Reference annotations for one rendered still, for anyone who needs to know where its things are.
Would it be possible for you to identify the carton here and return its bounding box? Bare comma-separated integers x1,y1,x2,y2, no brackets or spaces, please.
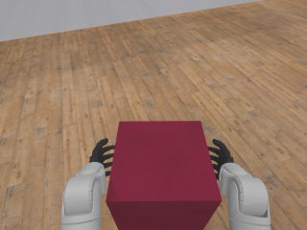
106,121,223,230

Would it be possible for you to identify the left robot hand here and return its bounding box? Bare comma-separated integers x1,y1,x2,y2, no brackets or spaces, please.
89,138,115,177

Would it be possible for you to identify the right robot forearm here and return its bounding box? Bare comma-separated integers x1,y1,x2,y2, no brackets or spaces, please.
219,162,271,230

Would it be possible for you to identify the right robot hand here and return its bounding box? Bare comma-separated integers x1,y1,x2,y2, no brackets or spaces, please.
208,139,234,180

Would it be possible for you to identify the left robot forearm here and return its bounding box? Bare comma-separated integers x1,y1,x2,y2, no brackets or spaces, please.
60,162,106,230

